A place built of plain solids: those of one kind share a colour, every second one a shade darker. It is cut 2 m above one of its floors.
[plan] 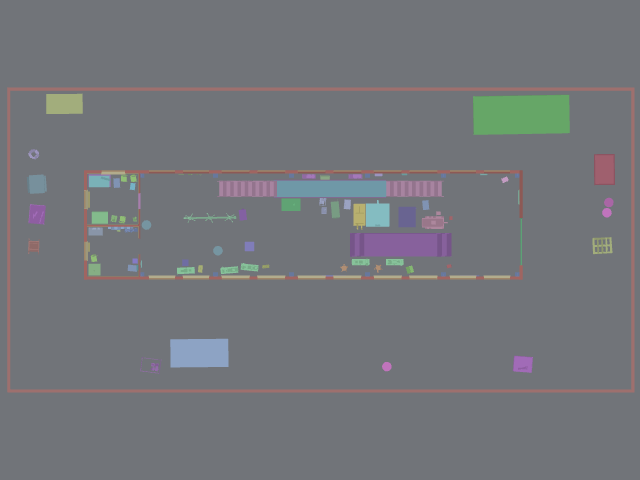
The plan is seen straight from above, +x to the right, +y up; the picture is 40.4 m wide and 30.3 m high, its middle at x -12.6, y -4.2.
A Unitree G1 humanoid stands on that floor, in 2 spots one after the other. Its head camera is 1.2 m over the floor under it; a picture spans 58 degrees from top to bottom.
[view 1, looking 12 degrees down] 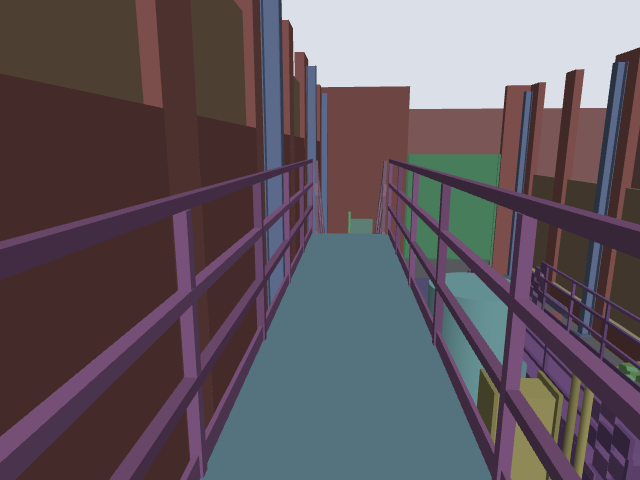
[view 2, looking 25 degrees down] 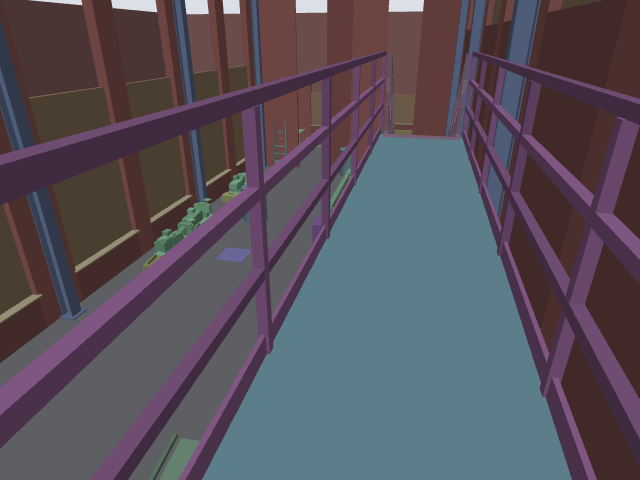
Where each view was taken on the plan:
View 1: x -14.52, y -0.97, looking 4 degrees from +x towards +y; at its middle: raised_floor_steel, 5.77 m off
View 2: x -9.42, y -0.97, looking -167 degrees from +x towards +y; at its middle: deck_rail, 2.65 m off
